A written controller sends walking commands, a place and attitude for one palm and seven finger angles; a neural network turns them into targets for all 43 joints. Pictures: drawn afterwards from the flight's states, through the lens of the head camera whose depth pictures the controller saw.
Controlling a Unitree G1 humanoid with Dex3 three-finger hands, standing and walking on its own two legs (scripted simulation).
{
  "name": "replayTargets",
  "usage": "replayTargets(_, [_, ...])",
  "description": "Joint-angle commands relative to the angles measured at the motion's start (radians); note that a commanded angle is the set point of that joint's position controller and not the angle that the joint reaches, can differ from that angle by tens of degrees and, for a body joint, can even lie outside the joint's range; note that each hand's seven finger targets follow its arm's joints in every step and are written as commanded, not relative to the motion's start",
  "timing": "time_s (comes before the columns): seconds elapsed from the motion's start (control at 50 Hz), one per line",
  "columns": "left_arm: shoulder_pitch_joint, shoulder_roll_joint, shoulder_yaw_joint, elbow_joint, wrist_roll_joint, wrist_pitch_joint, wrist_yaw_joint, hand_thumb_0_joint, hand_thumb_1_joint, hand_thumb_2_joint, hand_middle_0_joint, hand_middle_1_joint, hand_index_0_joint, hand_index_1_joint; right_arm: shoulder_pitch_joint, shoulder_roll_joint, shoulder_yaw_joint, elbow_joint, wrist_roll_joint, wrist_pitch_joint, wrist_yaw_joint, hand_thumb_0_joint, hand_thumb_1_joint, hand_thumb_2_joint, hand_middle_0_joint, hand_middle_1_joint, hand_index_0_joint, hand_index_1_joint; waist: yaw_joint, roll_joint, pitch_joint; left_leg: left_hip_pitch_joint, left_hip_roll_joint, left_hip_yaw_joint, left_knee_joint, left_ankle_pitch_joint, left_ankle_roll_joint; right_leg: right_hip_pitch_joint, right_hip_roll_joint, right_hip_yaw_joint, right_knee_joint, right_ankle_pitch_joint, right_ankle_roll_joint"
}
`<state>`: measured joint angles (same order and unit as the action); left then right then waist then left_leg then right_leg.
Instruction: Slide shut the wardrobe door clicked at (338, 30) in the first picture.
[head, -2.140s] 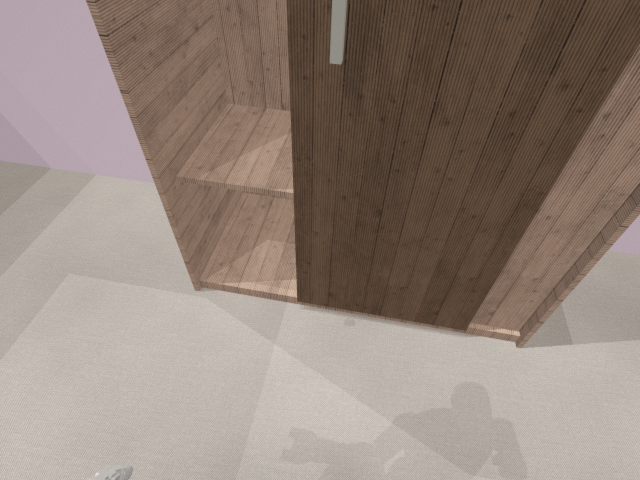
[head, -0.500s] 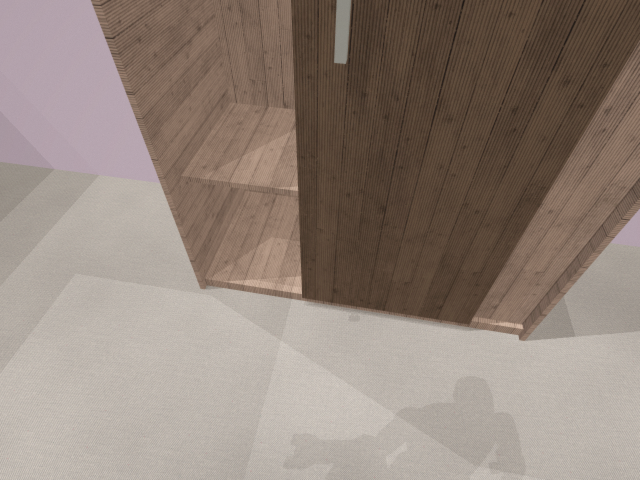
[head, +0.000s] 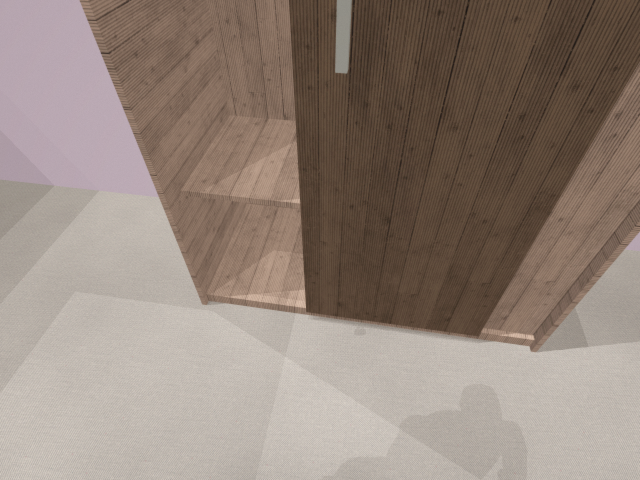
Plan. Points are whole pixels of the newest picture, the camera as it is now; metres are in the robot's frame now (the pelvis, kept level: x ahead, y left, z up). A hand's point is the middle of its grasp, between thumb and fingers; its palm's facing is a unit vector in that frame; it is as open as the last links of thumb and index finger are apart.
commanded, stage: take the last steps up to it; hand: right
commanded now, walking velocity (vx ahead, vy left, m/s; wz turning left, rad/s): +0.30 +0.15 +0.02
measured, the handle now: (345, 5) +0.76 +0.00 +0.28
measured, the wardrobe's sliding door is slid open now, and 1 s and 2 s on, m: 0.38 0.38 0.38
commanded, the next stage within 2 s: come to a stop and stand still in 0.68 s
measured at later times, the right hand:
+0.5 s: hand out of the picture +0.06 -0.15 -0.18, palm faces +0.08 +0.99 -0.09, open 7.4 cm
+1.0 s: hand (380, 330) +0.42 -0.08 -0.16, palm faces +0.01 +0.98 -0.21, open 7.4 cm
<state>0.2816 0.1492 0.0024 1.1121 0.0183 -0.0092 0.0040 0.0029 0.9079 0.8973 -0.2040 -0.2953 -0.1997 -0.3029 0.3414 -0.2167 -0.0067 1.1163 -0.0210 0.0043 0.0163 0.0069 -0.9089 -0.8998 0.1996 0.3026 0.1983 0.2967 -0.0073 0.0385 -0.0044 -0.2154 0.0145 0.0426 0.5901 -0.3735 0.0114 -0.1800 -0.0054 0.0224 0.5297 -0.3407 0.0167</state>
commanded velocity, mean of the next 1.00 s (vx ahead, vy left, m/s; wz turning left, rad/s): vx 0.10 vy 0.05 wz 0.02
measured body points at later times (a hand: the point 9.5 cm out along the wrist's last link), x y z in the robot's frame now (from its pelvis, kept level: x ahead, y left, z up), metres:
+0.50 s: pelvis +0.16 +0.00 -0.01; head +0.18 -0.03 +0.44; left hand +0.24 +0.22 -0.14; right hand +0.06 -0.20 -0.17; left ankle +0.05 +0.11 -0.64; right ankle +0.19 -0.09 -0.73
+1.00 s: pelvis +0.31 +0.09 +0.00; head +0.36 +0.11 +0.44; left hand +0.28 +0.33 -0.17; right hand +0.41 -0.14 -0.14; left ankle +0.36 +0.20 -0.73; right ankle +0.24 -0.04 -0.67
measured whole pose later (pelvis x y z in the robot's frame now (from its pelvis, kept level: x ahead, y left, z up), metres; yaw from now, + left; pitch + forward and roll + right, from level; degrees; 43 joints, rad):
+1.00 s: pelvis +0.31 +0.09 +0.00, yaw -1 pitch +0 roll +0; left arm 0.30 0.20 0.06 1.10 0.00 0.04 0.03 0.00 0.91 0.90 -0.20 -0.29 -0.19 -0.30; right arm 0.10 -0.13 -0.03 1.00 -0.02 -0.01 -0.02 0.00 -0.91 -0.90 0.20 0.30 0.20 0.30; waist 0.03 -0.04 0.10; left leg -0.35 0.08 0.14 0.59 -0.23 0.02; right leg -0.36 -0.05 -0.04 1.03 -0.54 0.04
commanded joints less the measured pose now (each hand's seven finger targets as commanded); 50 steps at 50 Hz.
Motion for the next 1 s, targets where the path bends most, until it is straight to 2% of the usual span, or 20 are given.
replayTargets(0.0, [0.006,0.176,0.055,-0.047,0.000,-0.029,0.027,0.000,0.900,0.900,-0.200,-0.300,-0.200,-0.300,0.140,-0.089,-0.046,-0.025,-0.002,-0.040,-0.008,0.000,-0.900,-0.900,0.200,0.300,0.200,0.300,-0.053,-0.039,0.084,0.179,0.083,-0.103,-0.194,0.024,0.043,-0.262,-0.145,0.098,0.046,0.061,-0.092])
replayTargets(0.02, [-0.037,0.106,0.039,-0.078,-0.005,-0.034,0.022,0.000,0.900,0.900,-0.200,-0.300,-0.200,-0.300,0.245,-0.147,-0.064,0.014,-0.005,-0.048,-0.021,0.000,-0.900,-0.900,0.200,0.300,0.200,0.300,-0.088,0.211,0.078,0.318,0.248,-0.346,-0.321,0.058,0.113,-0.453,-0.021,-0.080,0.288,-0.062,-0.040])
replayTargets(0.04, [-0.128,0.112,0.043,-0.114,-0.001,-0.032,0.021,0.000,0.900,0.900,-0.200,-0.300,-0.200,-0.300,0.330,-0.154,-0.069,0.040,-0.002,-0.052,-0.035,0.000,-0.900,-0.900,0.200,0.300,0.200,0.300,-0.122,0.247,0.116,0.304,0.355,-0.467,-0.374,0.196,0.162,-0.545,-0.040,-0.077,0.466,-0.232,-0.038])
replayTargets(0.06, [-0.162,0.112,0.050,-0.120,0.000,-0.033,0.017,0.000,0.900,0.900,-0.200,-0.300,-0.200,-0.300,0.327,-0.112,-0.055,0.044,-0.005,-0.052,-0.041,0.000,-0.900,-0.900,0.200,0.300,0.200,0.300,-0.106,0.115,0.160,0.257,0.362,-0.449,-0.373,0.250,0.222,-0.576,-0.075,-0.049,0.568,-0.209,-0.038])
replayTargets(0.1, [-0.152,0.074,0.055,-0.105,0.004,-0.028,0.005,0.000,0.900,0.900,-0.200,-0.300,-0.200,-0.300,0.259,-0.073,-0.042,0.027,-0.012,-0.057,-0.046,0.000,-0.900,-0.900,0.200,0.300,0.200,0.300,-0.053,-0.018,0.154,0.213,0.306,-0.334,-0.343,0.278,0.232,-0.562,-0.107,-0.067,0.616,-0.129,-0.022])
replayTargets(0.26, [-0.174,0.021,0.056,-0.116,-0.001,-0.025,-0.016,0.000,0.900,0.900,-0.200,-0.300,-0.200,-0.300,0.226,-0.031,-0.033,0.054,-0.015,-0.064,-0.053,0.000,-0.900,-0.900,0.200,0.300,0.200,0.300,-0.009,0.077,0.144,0.093,0.193,-0.110,-0.341,0.465,0.155,-0.321,-0.090,-0.176,0.264,0.029,-0.033])
replayTargets(0.32, [0.007,0.047,0.066,-0.055,0.003,-0.039,0.010,0.000,0.900,0.900,-0.200,-0.300,-0.200,-0.300,0.207,-0.040,-0.040,0.060,-0.003,-0.061,-0.045,0.000,-0.900,-0.900,0.200,0.300,0.200,0.300,0.078,0.049,0.039,0.089,0.123,-0.026,-0.084,0.768,0.114,-0.019,-0.016,-0.243,0.068,0.135,-0.055])
replayTargets(0.34, [0.152,0.102,0.081,-0.013,0.007,-0.044,0.022,0.000,0.900,0.900,-0.200,-0.300,-0.200,-0.300,0.201,-0.027,-0.039,0.051,-0.001,-0.058,-0.041,0.000,-0.900,-0.900,0.200,0.300,0.200,0.300,0.134,0.027,-0.045,-0.028,0.103,-0.015,0.118,0.685,0.084,0.209,-0.087,-0.159,0.016,0.190,-0.082])
replayTargets(0.36, [0.274,0.224,0.111,0.010,0.023,-0.050,0.037,0.000,0.900,0.900,-0.200,-0.300,-0.200,-0.300,0.230,0.029,-0.039,0.023,0.007,-0.055,-0.030,0.000,-0.900,-0.900,0.200,0.300,0.200,0.300,0.161,-0.206,-0.152,-0.267,0.003,0.044,0.428,0.286,0.026,0.424,-0.380,0.236,-0.069,0.216,-0.191])
replayTargets(0.38, [0.313,0.281,0.111,0.018,0.009,-0.045,0.041,0.000,0.900,0.900,-0.200,-0.300,-0.200,-0.300,0.184,0.021,-0.039,-0.021,0.002,-0.057,-0.024,0.000,-0.900,-0.900,0.200,0.300,0.200,0.300,0.149,-0.241,-0.164,-0.354,-0.046,-0.019,0.664,-0.154,0.027,0.386,-0.568,0.498,-0.244,0.211,-0.277])
replayTargets(0.44, [0.065,0.138,0.075,-0.034,0.005,-0.058,0.044,0.000,0.900,0.900,-0.200,-0.300,-0.200,-0.300,0.070,0.018,-0.054,-0.038,-0.017,-0.029,-0.007,0.000,-0.900,-0.900,0.200,0.300,0.200,0.300,0.043,-0.092,0.133,-0.408,0.094,-0.076,0.737,0.020,0.008,-0.011,-0.466,0.280,-0.344,0.045,-0.198])
replayTargets(0.48, [0.017,0.103,0.063,-0.047,0.007,-0.068,0.041,0.000,0.900,0.900,-0.200,-0.300,-0.200,-0.300,0.124,0.059,-0.057,-0.031,-0.022,-0.006,0.001,0.000,-0.900,-0.900,0.200,0.300,0.200,0.300,-0.010,-0.125,0.115,-0.333,0.109,-0.057,0.651,0.078,-0.013,-0.090,-0.378,0.059,-0.323,0.135,-0.148])
replayTargets(0.52, [0.018,0.095,0.067,-0.065,0.010,-0.069,0.036,0.000,0.900,0.900,-0.200,-0.300,-0.200,-0.300,0.122,0.069,-0.060,-0.048,-0.021,0.007,0.005,0.000,-0.900,-0.900,0.200,0.300,0.200,0.300,-0.016,-0.154,0.107,-0.297,0.114,-0.026,0.552,0.131,-0.030,-0.143,-0.323,-0.058,-0.316,0.179,-0.133])
replayTargets(0.72, [0.084,0.192,0.095,-0.062,0.022,-0.042,0.025,0.000,0.900,0.900,-0.200,-0.300,-0.200,-0.300,-0.159,-0.006,-0.065,-0.160,-0.010,0.000,0.023,0.000,-0.900,-0.900,0.200,0.300,0.200,0.300,0.041,-0.201,0.118,-0.221,0.084,0.071,0.063,0.165,-0.038,-0.015,-0.318,-0.091,-0.259,0.246,-0.123])
replayTargets(0.74, [0.088,0.192,0.097,-0.060,0.023,-0.038,0.024,0.000,0.900,0.900,-0.200,-0.300,-0.200,-0.300,-0.158,-0.016,-0.068,-0.164,-0.009,-0.006,0.023,0.000,-0.900,-0.900,0.200,0.300,0.200,0.300,0.039,-0.189,0.111,-0.155,0.071,0.073,0.028,0.160,-0.024,-0.053,-0.316,-0.073,-0.232,0.208,-0.120])
replayTargets(0.78, [0.070,0.183,0.088,-0.059,0.018,-0.029,0.019,0.000,0.900,0.900,-0.200,-0.300,-0.200,-0.300,-0.002,-0.051,-0.078,-0.115,-0.008,-0.025,0.015,0.000,-0.900,-0.900,0.200,0.300,0.200,0.300,-0.040,-0.124,0.022,0.073,0.031,0.099,-0.110,0.226,-0.012,-0.069,-0.225,-0.144,-0.022,0.221,-0.062])
replayTargets(0.82, [0.159,0.051,0.046,-0.076,-0.006,-0.024,0.016,0.000,0.900,0.900,-0.200,-0.300,-0.200,-0.300,0.119,-0.222,-0.100,-0.081,-0.001,-0.054,-0.018,0.000,-0.900,-0.900,0.200,0.300,0.200,0.300,-0.053,0.255,-0.191,0.340,0.406,-0.304,-0.181,0.769,0.106,-0.265,-0.056,-0.148,0.440,-0.286,0.006])
replayTargets(0.84, [0.147,0.085,0.052,-0.072,-0.015,-0.006,0.030,0.000,0.900,0.900,-0.200,-0.300,-0.200,-0.300,0.053,-0.185,-0.083,-0.091,0.010,-0.050,-0.030,0.000,-0.900,-0.900,0.200,0.300,0.200,0.300,-0.035,0.196,-0.194,0.222,0.392,-0.231,-0.199,0.957,0.133,-0.175,-0.077,-0.052,0.457,-0.286,-0.005])
replayTargets(0.88, [0.122,0.081,0.055,-0.059,-0.019,0.006,0.034,0.000,0.900,0.900,-0.200,-0.300,-0.200,-0.300,-0.080,-0.148,-0.072,-0.126,-0.001,-0.036,-0.050,0.000,-0.900,-0.900,0.200,0.300,0.200,0.300,-0.012,0.199,-0.094,0.148,0.371,-0.169,-0.139,1.091,0.173,-0.224,-0.081,-0.029,0.517,-0.246,0.003])
replayTargets(0.98, [0.040,0.089,0.068,-0.078,-0.007,0.057,0.025,0.000,0.900,0.900,-0.200,-0.300,-0.200,-0.300,-0.123,-0.147,-0.083,-0.152,-0.004,-0.005,-0.070,0.000,-0.900,-0.900,0.200,0.300,0.200,0.300,-0.016,0.106,-0.051,0.055,0.373,-0.112,-0.176,0.995,0.181,-0.270,-0.030,-0.019,0.592,-0.164,0.030])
